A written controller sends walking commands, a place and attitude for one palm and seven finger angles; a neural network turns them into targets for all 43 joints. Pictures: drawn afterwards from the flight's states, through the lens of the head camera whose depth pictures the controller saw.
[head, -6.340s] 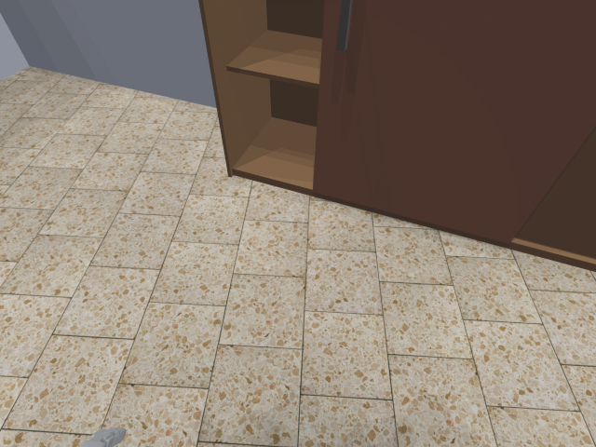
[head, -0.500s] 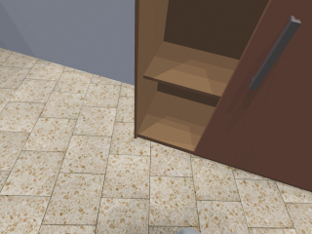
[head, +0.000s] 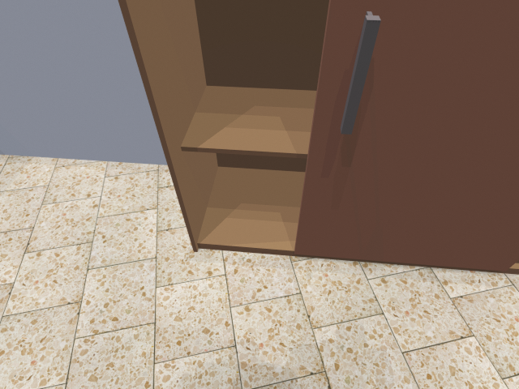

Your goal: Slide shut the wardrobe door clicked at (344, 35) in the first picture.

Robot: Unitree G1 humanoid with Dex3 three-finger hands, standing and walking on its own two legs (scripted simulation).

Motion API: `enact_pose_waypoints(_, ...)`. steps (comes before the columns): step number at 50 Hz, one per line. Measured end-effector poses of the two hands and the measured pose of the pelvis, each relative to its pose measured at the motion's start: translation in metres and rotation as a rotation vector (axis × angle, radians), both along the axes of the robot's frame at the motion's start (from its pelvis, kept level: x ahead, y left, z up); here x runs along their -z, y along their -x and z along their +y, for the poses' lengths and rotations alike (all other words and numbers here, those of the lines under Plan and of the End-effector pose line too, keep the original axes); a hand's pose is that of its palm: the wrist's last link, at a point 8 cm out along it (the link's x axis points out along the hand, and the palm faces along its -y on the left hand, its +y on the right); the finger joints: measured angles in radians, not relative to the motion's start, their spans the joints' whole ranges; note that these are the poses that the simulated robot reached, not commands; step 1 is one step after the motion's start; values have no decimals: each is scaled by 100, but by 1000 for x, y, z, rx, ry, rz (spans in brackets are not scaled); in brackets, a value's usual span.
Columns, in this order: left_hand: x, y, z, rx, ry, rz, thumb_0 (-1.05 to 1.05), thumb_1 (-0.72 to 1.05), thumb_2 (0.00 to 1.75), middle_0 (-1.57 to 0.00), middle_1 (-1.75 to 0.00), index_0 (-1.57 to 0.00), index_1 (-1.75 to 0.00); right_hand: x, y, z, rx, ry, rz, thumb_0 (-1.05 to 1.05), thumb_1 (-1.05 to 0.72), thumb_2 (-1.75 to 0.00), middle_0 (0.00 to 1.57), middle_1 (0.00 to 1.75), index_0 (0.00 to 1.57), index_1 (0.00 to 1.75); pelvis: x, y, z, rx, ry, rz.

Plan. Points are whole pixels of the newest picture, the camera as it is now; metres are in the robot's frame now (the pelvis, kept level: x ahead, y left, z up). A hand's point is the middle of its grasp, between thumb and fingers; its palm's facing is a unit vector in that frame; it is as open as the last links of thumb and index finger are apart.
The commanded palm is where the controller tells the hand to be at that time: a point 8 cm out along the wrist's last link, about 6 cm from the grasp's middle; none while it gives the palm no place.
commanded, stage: take the last steps up to it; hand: right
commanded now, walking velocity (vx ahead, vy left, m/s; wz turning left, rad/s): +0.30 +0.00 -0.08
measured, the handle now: (356, 77) +0.76 -0.20 +0.12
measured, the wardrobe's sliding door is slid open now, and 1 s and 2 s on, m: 0.44 0.44 0.44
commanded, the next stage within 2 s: come to a stop and stand still in 0.76 s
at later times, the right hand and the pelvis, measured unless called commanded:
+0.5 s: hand out of the picture +0.02 -0.11 -0.16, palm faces +0.16 +0.97 -0.16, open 7.3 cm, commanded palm none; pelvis +0.11 +0.03 +0.00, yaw -4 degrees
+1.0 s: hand (372, 304) +0.33 -0.22 -0.17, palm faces +0.10 +0.97 -0.21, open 7.4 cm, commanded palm none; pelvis +0.27 -0.03 +0.00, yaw -3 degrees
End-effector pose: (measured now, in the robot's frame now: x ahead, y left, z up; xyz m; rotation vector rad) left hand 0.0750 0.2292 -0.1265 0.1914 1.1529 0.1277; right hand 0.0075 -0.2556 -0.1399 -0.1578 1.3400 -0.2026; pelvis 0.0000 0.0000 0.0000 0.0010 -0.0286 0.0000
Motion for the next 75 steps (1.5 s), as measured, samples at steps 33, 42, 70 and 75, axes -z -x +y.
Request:
enact_pose_waypoints(33,24,-200,-18,101,25,38,1,92,89,-19,-30,-20,-30,13,-27,73,205,-138,290,0,-90,-90,20,29,20,30,18,-174,-10,67,-10,19)
enact_pose_waypoints(42,7,-243,-41,7,0,-47,-2,95,89,-20,-30,-20,-30,18,-175,2,93,-72,91,1,-91,-90,19,29,20,30,8,-225,-34,34,10,3)
enact_pose_waypoints(70,30,-236,-35,-36,-22,108,1,90,89,-19,-30,-20,-30,16,-315,-29,7,17,-118,0,-90,-90,20,30,20,30,22,-264,-48,63,3,8)
enact_pose_waypoints(75,28,-248,-52,-14,5,10,1,90,89,-19,-30,-20,-30,9,-288,-51,-2,39,-90,0,-91,-90,20,29,20,30,21,-261,-59,27,16,-15)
